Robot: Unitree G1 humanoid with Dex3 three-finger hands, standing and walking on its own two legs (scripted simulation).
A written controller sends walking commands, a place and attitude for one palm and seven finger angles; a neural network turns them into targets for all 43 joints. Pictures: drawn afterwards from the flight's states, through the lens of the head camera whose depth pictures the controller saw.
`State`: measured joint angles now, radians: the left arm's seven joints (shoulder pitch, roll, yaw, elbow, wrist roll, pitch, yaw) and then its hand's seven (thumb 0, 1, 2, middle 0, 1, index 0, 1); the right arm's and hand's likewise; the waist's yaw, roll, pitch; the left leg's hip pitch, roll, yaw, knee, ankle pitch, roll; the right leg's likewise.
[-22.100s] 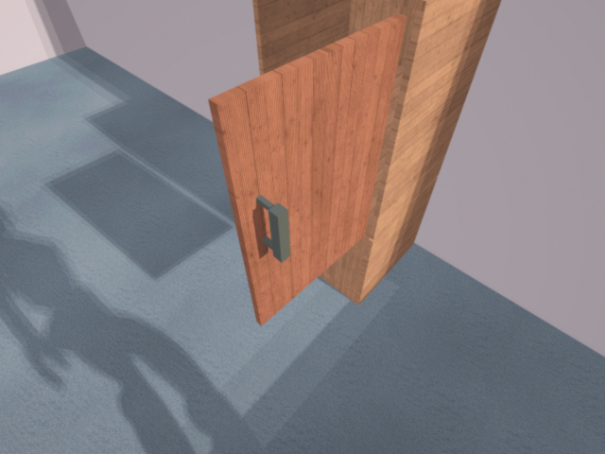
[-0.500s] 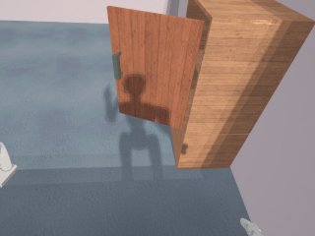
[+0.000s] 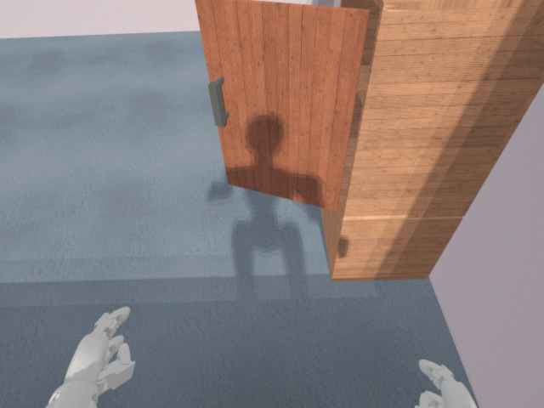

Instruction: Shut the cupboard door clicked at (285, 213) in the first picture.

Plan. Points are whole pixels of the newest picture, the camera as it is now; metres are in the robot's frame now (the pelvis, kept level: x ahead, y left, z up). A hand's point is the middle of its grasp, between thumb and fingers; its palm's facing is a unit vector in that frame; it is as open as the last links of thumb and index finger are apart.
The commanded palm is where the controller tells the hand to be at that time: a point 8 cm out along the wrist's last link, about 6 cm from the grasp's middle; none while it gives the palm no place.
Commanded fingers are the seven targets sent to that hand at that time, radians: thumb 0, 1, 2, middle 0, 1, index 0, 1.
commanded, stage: let the arm hang, fingers relaxed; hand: left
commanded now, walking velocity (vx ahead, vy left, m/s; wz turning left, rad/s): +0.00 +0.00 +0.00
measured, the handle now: (220, 101) +0.87 +0.19 +0.02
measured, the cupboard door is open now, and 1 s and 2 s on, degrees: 68 68 68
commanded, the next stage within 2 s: look to check the result in 0.94 s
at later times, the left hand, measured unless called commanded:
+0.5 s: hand out of the picture -0.04 +0.19 -0.16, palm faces +0.00 -0.97 -0.24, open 7.3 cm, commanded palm none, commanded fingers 0.00 0.90 0.90 -0.20 -0.30 -0.20 -0.30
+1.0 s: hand out of the picture +0.00 +0.15 -0.16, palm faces +0.01 -0.99 -0.15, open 7.4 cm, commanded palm none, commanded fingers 0.00 0.90 0.90 -0.20 -0.30 -0.20 -0.30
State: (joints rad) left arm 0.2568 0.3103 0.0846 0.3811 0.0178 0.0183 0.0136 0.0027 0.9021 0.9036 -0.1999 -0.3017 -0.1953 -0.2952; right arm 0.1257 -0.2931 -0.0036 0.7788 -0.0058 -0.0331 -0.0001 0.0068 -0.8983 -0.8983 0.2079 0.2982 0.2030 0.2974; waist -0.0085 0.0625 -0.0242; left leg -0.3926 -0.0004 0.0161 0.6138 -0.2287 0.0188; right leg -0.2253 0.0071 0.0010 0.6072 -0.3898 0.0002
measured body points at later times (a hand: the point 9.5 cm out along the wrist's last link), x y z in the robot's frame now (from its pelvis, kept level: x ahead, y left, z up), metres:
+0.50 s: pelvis +0.01 +0.00 +0.01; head +0.02 -0.01 +0.46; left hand -0.04 +0.24 -0.14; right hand -0.02 -0.23 -0.15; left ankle +0.06 +0.11 -0.73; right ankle -0.04 -0.12 -0.73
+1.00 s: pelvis +0.01 -0.01 +0.02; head +0.02 +0.00 +0.47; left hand +0.00 +0.20 -0.15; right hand +0.00 -0.23 -0.15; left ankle +0.06 +0.11 -0.73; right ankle -0.04 -0.12 -0.73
